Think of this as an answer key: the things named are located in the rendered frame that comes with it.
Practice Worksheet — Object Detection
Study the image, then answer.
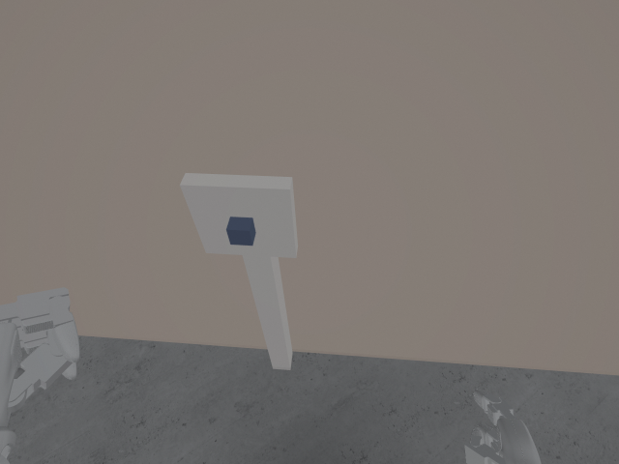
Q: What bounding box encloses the right robot hand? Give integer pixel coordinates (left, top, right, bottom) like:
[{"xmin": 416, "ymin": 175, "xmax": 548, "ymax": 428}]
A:
[{"xmin": 464, "ymin": 389, "xmax": 542, "ymax": 464}]

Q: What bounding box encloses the left robot hand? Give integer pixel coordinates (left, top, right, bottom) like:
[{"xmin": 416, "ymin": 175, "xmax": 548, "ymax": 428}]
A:
[{"xmin": 0, "ymin": 287, "xmax": 79, "ymax": 427}]

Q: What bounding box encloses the panel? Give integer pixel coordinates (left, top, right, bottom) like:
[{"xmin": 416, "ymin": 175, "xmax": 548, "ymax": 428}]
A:
[{"xmin": 180, "ymin": 173, "xmax": 298, "ymax": 370}]

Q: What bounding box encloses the button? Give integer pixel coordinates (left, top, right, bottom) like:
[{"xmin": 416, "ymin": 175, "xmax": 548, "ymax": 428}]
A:
[{"xmin": 226, "ymin": 217, "xmax": 256, "ymax": 246}]

